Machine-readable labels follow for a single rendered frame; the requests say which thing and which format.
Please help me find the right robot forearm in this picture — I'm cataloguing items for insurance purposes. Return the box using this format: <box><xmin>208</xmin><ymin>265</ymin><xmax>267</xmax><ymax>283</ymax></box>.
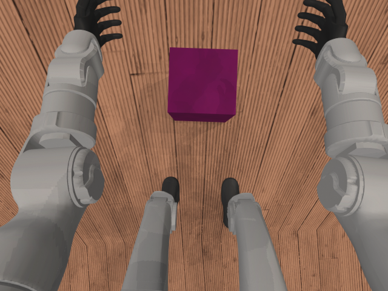
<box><xmin>313</xmin><ymin>38</ymin><xmax>388</xmax><ymax>159</ymax></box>

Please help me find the robot left upper arm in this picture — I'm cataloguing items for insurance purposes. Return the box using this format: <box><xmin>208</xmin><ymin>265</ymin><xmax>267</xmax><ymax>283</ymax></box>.
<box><xmin>0</xmin><ymin>146</ymin><xmax>104</xmax><ymax>291</ymax></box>

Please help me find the robot right hand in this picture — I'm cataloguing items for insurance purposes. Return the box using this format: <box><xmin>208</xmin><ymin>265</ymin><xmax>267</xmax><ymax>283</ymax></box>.
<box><xmin>292</xmin><ymin>0</ymin><xmax>348</xmax><ymax>59</ymax></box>

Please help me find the left robot thigh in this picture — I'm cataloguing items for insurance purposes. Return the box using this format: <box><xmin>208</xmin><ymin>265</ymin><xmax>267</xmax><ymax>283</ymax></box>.
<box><xmin>121</xmin><ymin>197</ymin><xmax>177</xmax><ymax>291</ymax></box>

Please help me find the robot right foot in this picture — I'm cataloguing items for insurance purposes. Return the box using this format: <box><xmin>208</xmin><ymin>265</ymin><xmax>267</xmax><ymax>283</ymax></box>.
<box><xmin>221</xmin><ymin>178</ymin><xmax>239</xmax><ymax>228</ymax></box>

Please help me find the carton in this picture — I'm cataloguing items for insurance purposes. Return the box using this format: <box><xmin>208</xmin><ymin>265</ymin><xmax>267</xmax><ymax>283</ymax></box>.
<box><xmin>167</xmin><ymin>47</ymin><xmax>238</xmax><ymax>122</ymax></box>

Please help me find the robot left hand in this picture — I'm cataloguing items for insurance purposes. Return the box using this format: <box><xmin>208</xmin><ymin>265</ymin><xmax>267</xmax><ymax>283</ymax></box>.
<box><xmin>74</xmin><ymin>0</ymin><xmax>123</xmax><ymax>48</ymax></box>

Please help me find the left robot forearm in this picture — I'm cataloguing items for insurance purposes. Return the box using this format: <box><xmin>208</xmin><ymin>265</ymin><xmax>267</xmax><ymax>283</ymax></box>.
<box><xmin>10</xmin><ymin>30</ymin><xmax>104</xmax><ymax>202</ymax></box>

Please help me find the robot right upper arm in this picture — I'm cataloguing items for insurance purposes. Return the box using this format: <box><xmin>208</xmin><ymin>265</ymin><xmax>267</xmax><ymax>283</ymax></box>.
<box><xmin>317</xmin><ymin>154</ymin><xmax>388</xmax><ymax>291</ymax></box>

